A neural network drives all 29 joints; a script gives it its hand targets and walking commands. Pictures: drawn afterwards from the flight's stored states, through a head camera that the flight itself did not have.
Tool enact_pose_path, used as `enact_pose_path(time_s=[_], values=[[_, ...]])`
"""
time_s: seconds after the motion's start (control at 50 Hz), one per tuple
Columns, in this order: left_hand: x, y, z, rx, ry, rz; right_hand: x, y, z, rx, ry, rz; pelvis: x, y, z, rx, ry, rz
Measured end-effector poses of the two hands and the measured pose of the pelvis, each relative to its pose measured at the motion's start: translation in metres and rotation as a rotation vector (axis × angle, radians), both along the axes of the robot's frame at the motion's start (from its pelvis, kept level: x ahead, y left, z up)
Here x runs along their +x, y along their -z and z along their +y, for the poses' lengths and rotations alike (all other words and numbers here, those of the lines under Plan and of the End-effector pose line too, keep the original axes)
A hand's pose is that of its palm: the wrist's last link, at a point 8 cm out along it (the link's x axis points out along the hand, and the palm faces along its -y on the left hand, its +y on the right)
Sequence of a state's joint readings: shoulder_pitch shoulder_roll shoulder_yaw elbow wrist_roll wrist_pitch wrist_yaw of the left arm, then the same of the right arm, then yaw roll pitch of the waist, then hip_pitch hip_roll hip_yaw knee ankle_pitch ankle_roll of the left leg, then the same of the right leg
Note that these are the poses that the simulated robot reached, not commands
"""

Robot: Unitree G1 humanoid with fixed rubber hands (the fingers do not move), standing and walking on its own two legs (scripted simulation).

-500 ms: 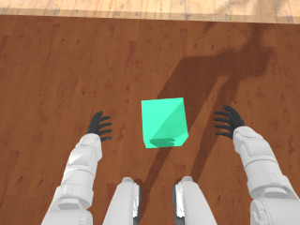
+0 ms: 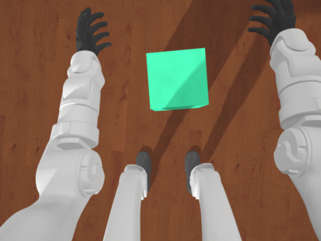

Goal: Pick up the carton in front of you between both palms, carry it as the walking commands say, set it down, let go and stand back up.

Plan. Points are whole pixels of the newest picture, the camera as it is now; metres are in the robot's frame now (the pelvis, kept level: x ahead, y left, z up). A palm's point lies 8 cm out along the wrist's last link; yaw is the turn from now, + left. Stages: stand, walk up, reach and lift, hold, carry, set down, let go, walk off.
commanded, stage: reach and lift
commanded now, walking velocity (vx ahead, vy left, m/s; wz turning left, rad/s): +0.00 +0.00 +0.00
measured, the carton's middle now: (176, 84) +0.51 -0.03 -0.53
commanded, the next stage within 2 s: none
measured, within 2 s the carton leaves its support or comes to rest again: leaves its support in 1.72 s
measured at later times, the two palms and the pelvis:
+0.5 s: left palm (118, 80) +0.50 +0.16 -0.33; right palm (238, 73) +0.51 -0.22 -0.33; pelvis -0.02 +0.02 -0.18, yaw +1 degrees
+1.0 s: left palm (128, 83) +0.51 +0.16 -0.47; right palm (221, 78) +0.52 -0.21 -0.47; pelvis -0.04 +0.01 -0.29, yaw +1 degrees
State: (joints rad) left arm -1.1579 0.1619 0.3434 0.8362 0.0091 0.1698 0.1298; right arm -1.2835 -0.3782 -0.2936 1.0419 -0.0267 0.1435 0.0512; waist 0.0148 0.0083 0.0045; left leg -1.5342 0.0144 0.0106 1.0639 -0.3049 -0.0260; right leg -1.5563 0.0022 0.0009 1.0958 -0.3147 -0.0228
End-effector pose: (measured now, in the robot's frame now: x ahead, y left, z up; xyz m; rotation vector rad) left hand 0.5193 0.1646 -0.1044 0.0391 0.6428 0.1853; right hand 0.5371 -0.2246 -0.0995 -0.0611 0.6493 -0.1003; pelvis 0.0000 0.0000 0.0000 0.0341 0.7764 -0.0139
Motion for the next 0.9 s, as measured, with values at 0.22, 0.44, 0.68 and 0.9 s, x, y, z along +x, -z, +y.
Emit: enact_pose_path(time_s=[0.22,0.44,0.68,0.9], values=[[-0.003,0.074,-0.003,-0.005,0.015,0.033,-0.008,0.076,0.005,0.011,0.022,0.037,0.014,0.038,0.004,0.004,0.005,0.138],[-0.015,0.202,-0.004,-0.003,0.019,0.051,-0.028,0.206,0.0,-0.01,0.049,0.042,-0.014,0.148,0.014,0.011,0.005,0.12],[-0.016,0.294,-0.005,-0.019,0.01,0.079,-0.023,0.299,0.011,-0.001,0.04,0.059,-0.049,0.242,0.013,0.017,-0.002,-0.051],[-0.014,0.357,-0.008,-0.027,0.02,0.108,-0.023,0.364,0.016,-0.009,0.03,0.092,-0.05,0.279,0.007,0.018,-0.012,-0.148]])
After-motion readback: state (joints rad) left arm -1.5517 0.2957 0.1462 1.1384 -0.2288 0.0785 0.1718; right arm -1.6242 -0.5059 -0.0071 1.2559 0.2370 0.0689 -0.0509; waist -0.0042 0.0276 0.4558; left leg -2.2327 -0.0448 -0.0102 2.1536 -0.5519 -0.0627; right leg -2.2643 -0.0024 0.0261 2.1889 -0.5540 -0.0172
